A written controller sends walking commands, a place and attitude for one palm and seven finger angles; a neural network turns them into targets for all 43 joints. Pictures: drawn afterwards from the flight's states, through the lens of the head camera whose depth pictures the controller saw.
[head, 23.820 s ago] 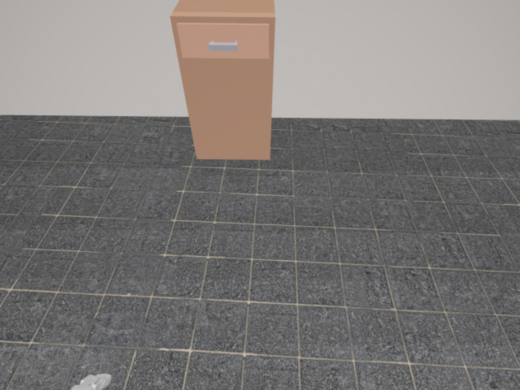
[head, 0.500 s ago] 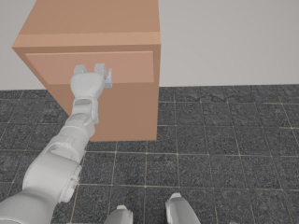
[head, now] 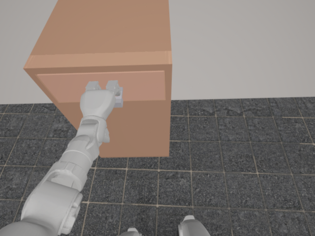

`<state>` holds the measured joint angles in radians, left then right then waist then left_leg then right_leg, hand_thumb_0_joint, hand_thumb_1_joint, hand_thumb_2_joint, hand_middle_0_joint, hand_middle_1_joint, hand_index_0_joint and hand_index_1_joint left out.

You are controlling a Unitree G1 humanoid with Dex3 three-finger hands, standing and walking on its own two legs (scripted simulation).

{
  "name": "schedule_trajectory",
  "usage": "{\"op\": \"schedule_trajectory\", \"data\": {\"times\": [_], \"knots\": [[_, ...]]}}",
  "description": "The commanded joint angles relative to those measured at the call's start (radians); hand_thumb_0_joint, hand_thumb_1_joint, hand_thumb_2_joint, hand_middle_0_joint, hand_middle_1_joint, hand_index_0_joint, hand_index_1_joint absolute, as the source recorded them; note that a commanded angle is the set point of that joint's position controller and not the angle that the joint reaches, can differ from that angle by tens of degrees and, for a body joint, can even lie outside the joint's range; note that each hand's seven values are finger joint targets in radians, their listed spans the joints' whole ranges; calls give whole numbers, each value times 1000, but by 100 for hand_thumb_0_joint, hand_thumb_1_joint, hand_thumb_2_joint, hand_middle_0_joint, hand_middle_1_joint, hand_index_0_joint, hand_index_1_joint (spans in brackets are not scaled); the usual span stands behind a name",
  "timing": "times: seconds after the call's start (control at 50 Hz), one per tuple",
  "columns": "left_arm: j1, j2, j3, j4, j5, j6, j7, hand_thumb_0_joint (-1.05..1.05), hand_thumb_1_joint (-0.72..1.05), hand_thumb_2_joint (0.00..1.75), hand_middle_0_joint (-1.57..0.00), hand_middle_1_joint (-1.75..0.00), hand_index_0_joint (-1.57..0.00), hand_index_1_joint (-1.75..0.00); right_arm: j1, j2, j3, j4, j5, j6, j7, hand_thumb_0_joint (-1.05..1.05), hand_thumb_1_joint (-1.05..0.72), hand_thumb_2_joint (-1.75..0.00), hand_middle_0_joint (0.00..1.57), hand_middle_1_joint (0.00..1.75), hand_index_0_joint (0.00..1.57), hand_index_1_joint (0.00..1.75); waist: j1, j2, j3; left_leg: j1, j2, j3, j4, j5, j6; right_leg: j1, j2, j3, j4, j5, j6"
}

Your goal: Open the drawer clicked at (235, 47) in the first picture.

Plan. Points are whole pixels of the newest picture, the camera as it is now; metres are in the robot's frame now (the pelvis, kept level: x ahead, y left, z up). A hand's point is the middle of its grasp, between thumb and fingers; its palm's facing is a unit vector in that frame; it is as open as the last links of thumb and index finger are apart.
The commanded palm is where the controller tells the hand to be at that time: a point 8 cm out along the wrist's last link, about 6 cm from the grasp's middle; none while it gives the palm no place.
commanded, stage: lift the fingers back up to retry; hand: left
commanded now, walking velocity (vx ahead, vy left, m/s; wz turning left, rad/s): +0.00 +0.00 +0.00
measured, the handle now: (104, 96) +0.54 +0.16 -0.03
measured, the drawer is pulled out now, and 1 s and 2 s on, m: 0.00 0.00 0.00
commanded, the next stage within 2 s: re-aim the fingers above the handle in 0.32 s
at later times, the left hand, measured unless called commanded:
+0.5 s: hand (100, 113) +0.44 +0.15 +0.02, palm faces +0.01 -0.06 -1.00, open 13.8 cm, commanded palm +0.41 +0.17 +0.08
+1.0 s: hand (94, 105) +0.45 +0.16 +0.03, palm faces +0.10 -0.02 -1.00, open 13.8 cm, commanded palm +0.41 +0.18 +0.08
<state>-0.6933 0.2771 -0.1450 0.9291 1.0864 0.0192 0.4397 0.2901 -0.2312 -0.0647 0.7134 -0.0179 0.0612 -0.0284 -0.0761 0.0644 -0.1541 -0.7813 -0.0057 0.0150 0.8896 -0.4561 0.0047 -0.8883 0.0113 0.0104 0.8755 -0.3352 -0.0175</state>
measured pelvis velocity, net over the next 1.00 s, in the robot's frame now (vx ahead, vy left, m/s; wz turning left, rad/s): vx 0.01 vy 0.00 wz -0.02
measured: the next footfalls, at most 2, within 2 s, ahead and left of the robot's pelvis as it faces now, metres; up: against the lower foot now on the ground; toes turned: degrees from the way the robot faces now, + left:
none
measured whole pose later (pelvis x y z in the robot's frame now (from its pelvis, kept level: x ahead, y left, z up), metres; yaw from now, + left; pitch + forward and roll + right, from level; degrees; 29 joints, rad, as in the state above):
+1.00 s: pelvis +0.01 +0.00 +0.01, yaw -1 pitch +17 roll +1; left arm -0.62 0.29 -0.09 0.85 1.15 0.01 0.49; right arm 0.24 -0.23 -0.06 0.71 -0.03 0.10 -0.02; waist -0.05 0.04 -0.14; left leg -0.65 0.00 0.04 0.79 -0.43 0.01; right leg -0.77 0.02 0.03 0.80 -0.32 -0.01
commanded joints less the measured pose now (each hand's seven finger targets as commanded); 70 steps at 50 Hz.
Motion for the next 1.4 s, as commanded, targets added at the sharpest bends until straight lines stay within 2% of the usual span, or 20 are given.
{"op": "schedule_trajectory", "data": {"times": [0.0, 0.1, 0.22, 0.36, 0.42, 0.48, 0.58, 0.66, 0.72, 0.8, 0.88, 0.96, 1.04, 1.06, 1.14, 1.2, 1.24, 1.28, 1.34, 1.38], "knots": [[-355, 209, 91, -219, 15, 6, 65, 0, -50, 30, -30, -120, -30, -120, 60, -126, -39, -79, 0, -10, -8, 0, -90, -90, 20, 30, 20, 30, 15, -59, -420, 201, -34, 4, -127, 382, 27, 427, 23, -19, -120, 345, -21], [-298, 200, 82, -196, 9, 75, 49, 0, -50, 30, -30, -120, -30, -120, 21, -127, -37, -93, 14, 16, -3, 0, -90, -90, 20, 30, 20, 30, 26, -113, -375, 217, -38, 25, -177, 397, 29, 515, 25, -14, -171, 397, -16], [-250, 90, -26, -202, -9, 74, -43, 0, -50, 30, -30, -120, -30, -120, -10, -128, -39, -111, 22, 30, -14, 0, -90, -90, 20, 30, 20, 30, 7, -153, -313, 270, -37, 30, -215, 405, 33, 534, 23, -16, -221, 415, -12], [-295, 147, 36, -381, 26, -71, -21, 0, -50, 30, -30, -120, -30, -120, -9, -108, -45, -119, 3, 19, -19, 0, -90, -90, 20, 30, 20, 30, 27, -48, -372, 335, -37, 9, -181, 519, 25, 505, 18, -17, -178, 463, -27], [-297, 164, 68, -348, 56, -69, 48, 0, -50, 30, -30, -120, -30, -120, -8, -101, -45, -103, -6, 13, -10, 0, -90, -90, 20, 30, 20, 30, 28, -43, -368, 314, -35, 10, -158, 523, 17, 464, 19, -22, -152, 459, -27], [-267, 255, 149, -332, 70, -24, 94, 0, -50, 30, -30, -120, -30, -120, -22, -106, -39, -98, -14, 20, 0, 0, -90, -90, 20, 30, 20, 30, 60, -19, -420, 290, -41, 12, -149, 533, 11, 498, 18, -22, -126, 471, -30], [-278, 113, 6, -237, 32, 86, 54, 0, -50, 30, -30, -120, -30, -120, -28, -115, -45, -96, 8, 28, 6, 0, -90, -90, 20, 30, 20, 30, 8, -75, -382, 294, -38, 17, -173, 473, 15, 492, 28, -29, -172, 434, -21], [-351, 18, -100, -297, -33, 75, -50, 0, -50, 30, -30, -120, -30, -120, -32, -126, -50, -111, 15, 27, -11, 0, -90, -90, 20, 30, 20, 30, -30, -116, -377, 350, -34, 2, -197, 439, 28, 489, 29, -32, -212, 387, -17], [-362, 68, -67, -282, -28, 2, -88, 0, -50, 30, -30, -120, -30, -120, -21, -127, -41, -97, 7, 18, -32, 0, -90, -90, 20, 30, 20, 30, -23, -123, -329, 336, -35, -4, -198, 405, 32, 464, 22, -31, -209, 355, -15], [-333, 225, 95, -295, 30, -88, -23, 0, -50, 30, -30, -120, -30, -120, 3, -115, -31, -91, -8, 10, -32, 0, -90, -90, 20, 30, 20, 30, 39, -63, -358, 290, -37, -4, -185, 425, 23, 464, 17, -21, -166, 360, -29], [-258, 322, 202, -251, 60, -49, 83, 0, -50, 30, -30, -120, -30, -120, -20, -112, -20, -88, -17, 14, -5, 0, -90, -90, 20, 30, 20, 30, 83, -44, -349, 179, -43, 9, -171, 399, 13, 479, 17, -10, -122, 358, -33], [-202, 272, 158, -199, 58, 75, 111, 0, -50, 30, -30, -120, -30, -120, -37, -119, -29, -105, -7, 18, 11, 0, -90, -90, 20, 30, 20, 30, 82, -77, -401, 186, -44, 35, -183, 415, 11, 535, 26, -14, -140, 396, -28], [-275, 85, -35, -240, -10, 139, 8, 0, -50, 30, -30, -120, -30, -120, -26, -137, -51, -111, 27, 21, 1, 0, -90, -90, 20, 30, 20, 30, 1, -128, -381, 281, -27, 27, -219, 367, 24, 514, 33, -18, -215, 340, -15], [-329, 15, -102, -302, -40, 122, -29, 0, -50, 30, -30, -120, -30, -120, -30, -136, -55, -117, 28, 15, -8, 0, -90, -90, 20, 30, 20, 30, -30, -139, -381, 319, -25, 16, -221, 375, 30, 501, 34, -22, -228, 335, -15], [-421, 29, -124, -380, -61, -18, -111, 0, -50, 30, -30, -120, -30, -120, -26, -135, -46, -95, 17, -15, -51, 0, -90, -90, 20, 30, 20, 30, -55, -133, -315, 367, -28, -13, -222, 312, 38, 428, 20, -25, -241, 248, -10], [-453, 149, -9, -373, 5, -117, -53, 0, -50, 30, -30, -120, -30, -120, 4, -124, -40, -69, 2, -30, -60, 0, -90, -90, 20, 30, 20, 30, -14, -33, -302, 365, -27, -22, -205, 324, 25, 354, 15, -29, -204, 213, -27], [-442, 214, 70, -344, 52, -130, 24, 0, -50, 30, -30, -120, -30, -120, 6, -115, -29, -63, -7, -31, -46, 0, -90, -90, 20, 30, 20, 30, 21, 31, -321, 327, -33, -23, -186, 352, 10, 334, 18, -37, -162, 216, -40], [-411, 301, 161, -260, 70, -80, 100, 0, -50, 30, -30, -120, -30, -120, -17, -117, -14, -53, -19, -22, -25, 0, -90, -90, 20, 30, 20, 30, 48, 22, -303, 230, -42, -16, -169, 323, 6, 340, 19, -39, -128, 201, -40], [-341, 275, 132, -134, 66, 64, 169, 0, -50, 30, -30, -120, -30, -120, -61, -111, -1, -80, -18, -12, -11, 0, -90, -90, 20, 30, 20, 30, 61, -59, -300, 137, -48, 29, -180, 283, 7, 411, 17, -18, -143, 214, -26], [-321, 214, 85, -47, 55, 169, 155, 0, -50, 30, -30, -120, -30, -120, -48, -114, -6, -85, -8, 4, 5, 0, -90, -90, 20, 30, 20, 30, 55, -67, -354, 146, -44, 43, -197, 299, 3, 462, 23, -18, -154, 255, -21]]}}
